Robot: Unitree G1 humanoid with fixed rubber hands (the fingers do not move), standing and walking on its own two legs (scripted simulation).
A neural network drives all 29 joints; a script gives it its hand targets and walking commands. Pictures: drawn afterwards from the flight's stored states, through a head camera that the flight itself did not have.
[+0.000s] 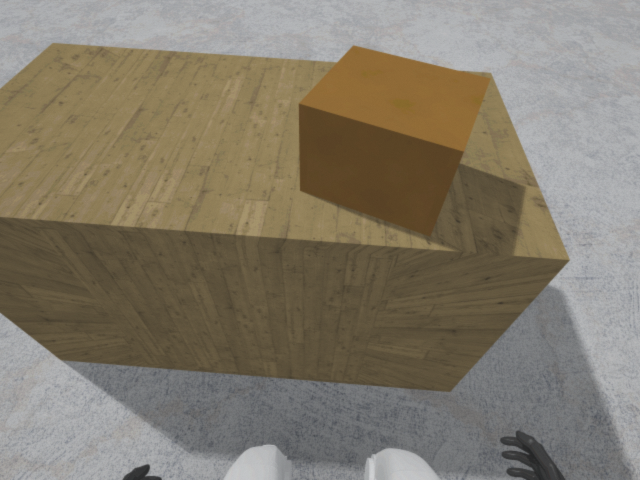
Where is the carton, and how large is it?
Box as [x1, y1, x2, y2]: [299, 45, 490, 235]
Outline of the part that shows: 353,45 299,103 300,190 418,232 430,235 462,155 490,78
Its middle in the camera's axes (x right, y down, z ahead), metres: +0.12 -0.19 +0.70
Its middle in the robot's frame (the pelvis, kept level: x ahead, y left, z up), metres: +0.65 -0.08 +0.05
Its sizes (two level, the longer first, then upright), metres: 0.256 0.226 0.184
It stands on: a pedestal, 0.69 m high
